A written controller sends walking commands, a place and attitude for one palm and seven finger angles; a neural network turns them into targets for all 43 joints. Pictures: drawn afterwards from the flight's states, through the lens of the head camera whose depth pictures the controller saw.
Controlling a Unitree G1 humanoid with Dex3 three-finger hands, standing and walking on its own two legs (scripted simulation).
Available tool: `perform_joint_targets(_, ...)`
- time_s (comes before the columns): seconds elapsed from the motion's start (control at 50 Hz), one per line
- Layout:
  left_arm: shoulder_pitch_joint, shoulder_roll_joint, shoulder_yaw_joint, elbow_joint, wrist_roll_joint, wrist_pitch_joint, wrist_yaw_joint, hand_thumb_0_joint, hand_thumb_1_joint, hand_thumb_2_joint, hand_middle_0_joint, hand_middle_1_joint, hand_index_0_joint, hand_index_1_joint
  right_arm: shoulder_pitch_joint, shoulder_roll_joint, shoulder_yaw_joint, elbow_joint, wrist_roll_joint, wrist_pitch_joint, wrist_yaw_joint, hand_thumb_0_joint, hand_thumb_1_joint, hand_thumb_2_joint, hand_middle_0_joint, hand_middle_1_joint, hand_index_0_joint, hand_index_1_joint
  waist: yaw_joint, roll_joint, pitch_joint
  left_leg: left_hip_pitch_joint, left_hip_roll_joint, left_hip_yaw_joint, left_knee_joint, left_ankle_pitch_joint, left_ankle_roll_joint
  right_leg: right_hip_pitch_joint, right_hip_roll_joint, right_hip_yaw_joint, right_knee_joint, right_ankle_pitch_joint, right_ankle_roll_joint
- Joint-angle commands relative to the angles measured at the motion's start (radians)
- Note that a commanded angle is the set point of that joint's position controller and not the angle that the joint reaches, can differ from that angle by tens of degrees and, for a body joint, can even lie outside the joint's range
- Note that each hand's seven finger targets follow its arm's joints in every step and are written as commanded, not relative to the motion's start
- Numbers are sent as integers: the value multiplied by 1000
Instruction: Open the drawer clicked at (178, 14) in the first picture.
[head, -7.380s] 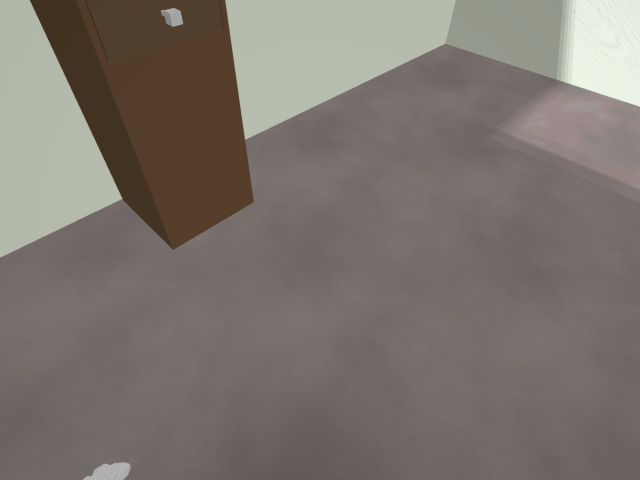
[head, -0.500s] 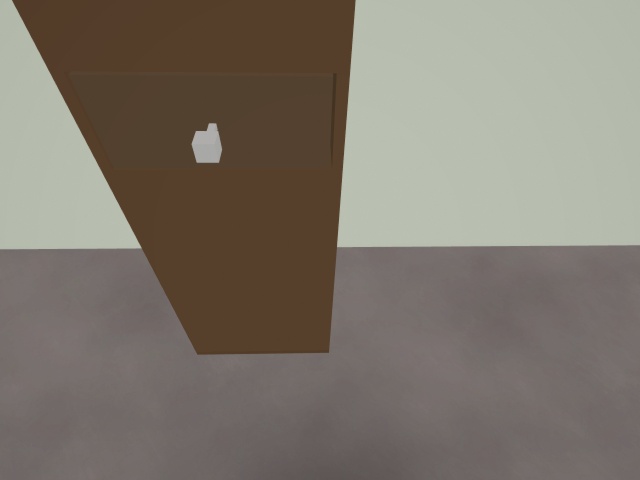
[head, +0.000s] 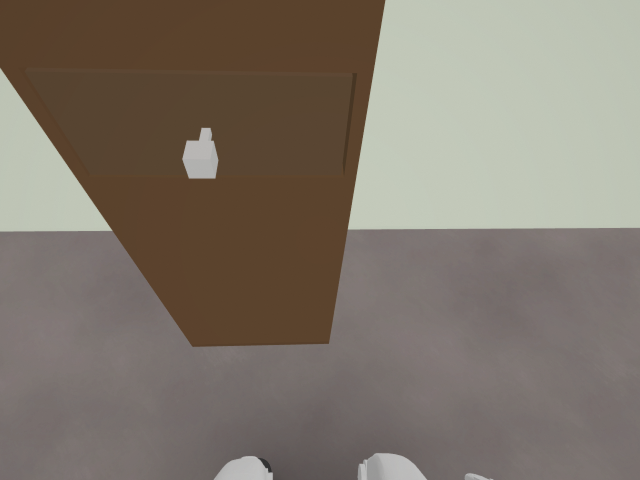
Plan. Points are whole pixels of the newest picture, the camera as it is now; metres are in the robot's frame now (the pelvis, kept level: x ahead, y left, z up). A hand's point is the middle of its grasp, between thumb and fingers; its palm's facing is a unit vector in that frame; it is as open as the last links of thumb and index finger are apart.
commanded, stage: come to a stop and stand still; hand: left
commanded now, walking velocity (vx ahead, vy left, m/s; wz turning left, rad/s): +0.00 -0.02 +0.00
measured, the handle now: (203, 150) +0.49 +0.20 +0.10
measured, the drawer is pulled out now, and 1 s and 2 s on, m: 0.00 0.00 0.00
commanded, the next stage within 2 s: look again from close up in 0.86 s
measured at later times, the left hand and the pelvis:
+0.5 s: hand out of the picture -0.01 +0.14 -0.15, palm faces +0.10 -0.96 -0.25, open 7.3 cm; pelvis -0.03 -0.05 +0.01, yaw +2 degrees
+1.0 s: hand out of the picture -0.03 +0.14 -0.17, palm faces +0.05 -0.98 -0.20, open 7.3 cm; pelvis -0.03 -0.03 +0.01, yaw +1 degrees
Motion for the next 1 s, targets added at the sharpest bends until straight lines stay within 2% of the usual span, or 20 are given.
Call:
perform_joint_targets(0.0, 112, 51, 14, -61, 1, 2, -7, 0, 900, 900, -200, -300, -200, -300, 62, -218, -59, -46, -5, -5, -1, 0, -900, -900, 200, 300, 200, 300, -19, 224, -243, 200, 225, -159, -113, 498, 186, 39, -44, -11, -145, 25, 16)
perform_joint_targets(0.06, 131, 41, 7, -60, 3, -14, -12, 0, 900, 900, -200, -300, -200, -300, 36, -228, -68, -58, -9, 6, 16, 0, -900, -900, 200, 300, 200, 300, -9, 266, -221, 98, 188, -157, -112, 238, 151, 182, -42, -67, -419, 89, 3)
perform_joint_targets(0.1, 210, 91, 11, -30, 14, -32, -8, 0, 900, 900, -200, -300, -200, -300, 38, -178, -62, -68, 4, 16, 29, 0, -900, -900, 200, 300, 200, 300, 28, 94, -201, -49, 64, -99, 8, -97, 63, 336, -62, -54, -710, 289, 3)
perform_joint_targets(0.12, 180, 172, 15, -41, 28, -47, -4, 0, 900, 900, -200, -300, -200, -300, 55, -91, -45, -81, 14, 25, 37, 0, -900, -900, 200, 300, 200, 300, 17, -192, -136, -163, -53, -30, 186, -324, -13, 267, -266, 212, -871, 190, -59)
perform_joint_targets(0.14, 105, 217, 12, -79, 25, -44, 0, 0, 900, 900, -200, -300, -200, -300, -1, -90, -39, -115, 12, 31, 44, 0, -900, -900, 200, 300, 200, 300, 30, -278, -78, -144, -65, -92, 310, -396, -11, 77, -398, 371, -961, 116, -135)
perform_joint_targets(0.16, 45, 219, 7, -101, 25, -42, 0, 0, 900, 900, -200, -300, -200, -300, 6, -113, -43, -113, 8, 35, 51, 0, -900, -900, 200, 300, 200, 300, 11, -185, -54, -86, -51, -139, 375, -350, -1, -39, -398, 341, -1000, -62, -165)
perform_joint_targets(0.18, 6, 211, 15, -108, 26, -49, 2, 0, 900, 900, -200, -300, -200, -300, 12, -115, -42, -100, 2, 38, 56, 0, -900, -900, 200, 300, 200, 300, -1, -214, -24, -117, -54, -148, 405, -291, 6, -46, -352, 352, -1003, -89, -143)
perform_joint_targets(0.24, -25, 166, 3, -106, 21, -58, 1, 0, 900, 900, -200, -300, -200, -300, 104, -145, -42, -43, 1, 23, 62, 0, -900, -900, 200, 300, 200, 300, -28, -209, -11, -113, -58, -106, 439, -171, -1, 50, -281, 215, -933, 130, -114)
perform_joint_targets(0.36, 147, 173, 14, -44, 20, -68, 8, 0, 900, 900, -200, -300, -200, -300, 78, -131, -23, -53, 9, -1, 55, 0, -900, -900, 200, 300, 200, 300, 53, -165, -122, -119, -78, -62, 245, -252, -22, 379, -334, 207, -831, 556, -177)
perform_joint_targets(0.42, 162, 178, 17, -17, 21, -66, 14, 0, 900, 900, -200, -300, -200, -300, 91, -112, -13, -44, 16, -8, 47, 0, -900, -900, 200, 300, 200, 300, 54, -151, -164, -42, -87, -51, 94, -275, -18, 428, -345, 196, -780, 748, -194)
perform_joint_targets(0.48, 89, 151, 6, -6, 5, -58, 13, 0, 900, 900, -200, -300, -200, -300, 213, -99, -4, 17, 19, -20, 37, 0, -900, -900, 200, 300, 200, 300, -8, -130, -198, 222, -98, -27, -180, -33, -5, 296, -249, 105, -708, 654, -116)
perform_joint_targets(0.52, 100, 74, -14, -11, -5, -49, 6, 0, 900, 900, -200, -300, -200, -300, 230, -177, -14, 25, 10, -33, 30, 0, -900, -900, 200, 300, 200, 300, -7, 96, -218, 338, 75, -196, -185, 166, 61, 139, -126, -1, -612, 384, -40)
perform_joint_targets(0.54, 90, 48, -23, -4, -2, -45, 5, 0, 900, 900, -200, -300, -200, -300, 202, -205, -15, 20, 8, -28, 27, 0, -900, -900, 200, 300, 200, 300, 2, 162, -186, 265, 156, -246, -210, 197, 112, 146, -100, -61, -600, 240, -12)
perform_joint_targets(0.56, 77, 41, -27, 3, 2, -45, 3, 0, 900, 900, -200, -300, -200, -300, 169, -199, -9, 17, 6, -22, 25, 0, -900, -900, 200, 300, 200, 300, 9, 131, -144, 183, 146, -216, -221, 151, 121, 183, -93, -62, -605, 207, -7)
perform_joint_targets(0.6, 67, 48, -34, 36, 4, -39, 1, 0, 900, 900, -200, -300, -200, -300, 156, -162, 3, 42, 11, -29, 16, 0, -900, -900, 200, 300, 200, 300, 5, 203, -110, 184, 92, -181, -235, 227, 107, 204, -93, -69, -609, 253, -6)
perform_joint_targets(0.74, 111, 60, -50, 111, 3, -50, 2, 0, 900, 900, -200, -300, -200, -300, 188, -122, 15, 80, 18, -32, 13, 0, -900, -900, 200, 300, 200, 300, -8, -8, -57, 185, 8, -95, -177, 107, 44, 245, -134, -3, -752, 484, -21)
perform_joint_targets(0.92, 112, 51, -53, 123, 0, -56, 6, 0, 900, 900, -200, -300, -200, -300, 211, -110, 25, 114, 17, -44, 14, 0, -900, -900, 200, 300, 200, 300, -8, 26, -79, 193, 8, -92, -202, 112, 40, 282, -132, -7, -765, 477, -22)
perform_joint_targets(0.94, 198, 74, -61, 152, 13, -86, 53, 0, 900, 900, -200, -300, -200, -300, 145, -147, 24, 39, 24, -59, 25, 0, -900, -900, 200, 300, 200, 300, 16, -34, -84, 131, 26, -61, 4, 277, 17, 278, -174, 42, -708, 820, -34)
perform_joint_targets(0.96, 172, 105, -54, 111, 8, -100, 44, 0, 900, 900, -200, -300, -200, -300, 223, -112, 24, 23, 15, -56, 29, 0, -900, -900, 200, 300, 200, 300, -27, 25, -186, 143, -24, -76, -46, 76, 22, 339, -195, 48, -661, 780, -60)
perform_joint_targets(0.98, 143, 88, -62, 101, 5, -99, 33, 0, 900, 900, -200, -300, -200, -300, 224, -99, 28, 31, 14, -60, 27, 0, -900, -900, 200, 300, 200, 300, -21, 78, -152, 140, -19, -81, -95, 82, 33, 305, -177, 32, -654, 688, -65)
